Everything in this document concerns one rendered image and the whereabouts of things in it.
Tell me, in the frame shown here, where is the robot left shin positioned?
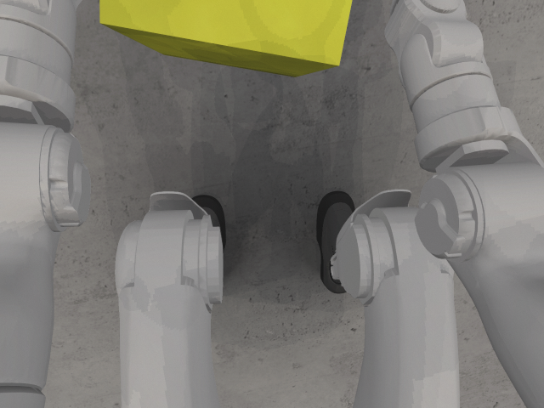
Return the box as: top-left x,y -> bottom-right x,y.
115,191 -> 208,297

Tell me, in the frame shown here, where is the robot left upper arm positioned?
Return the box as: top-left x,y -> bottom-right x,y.
0,122 -> 91,408

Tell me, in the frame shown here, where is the robot left forearm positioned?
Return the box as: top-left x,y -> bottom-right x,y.
0,0 -> 82,133

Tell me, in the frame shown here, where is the right robot foot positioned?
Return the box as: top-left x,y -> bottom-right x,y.
316,191 -> 355,293

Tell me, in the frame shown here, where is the carton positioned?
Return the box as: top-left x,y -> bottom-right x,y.
99,0 -> 352,77

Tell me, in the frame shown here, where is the robot right forearm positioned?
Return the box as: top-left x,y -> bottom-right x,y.
384,0 -> 544,173

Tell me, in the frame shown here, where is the robot right upper arm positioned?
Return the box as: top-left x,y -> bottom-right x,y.
415,161 -> 544,408

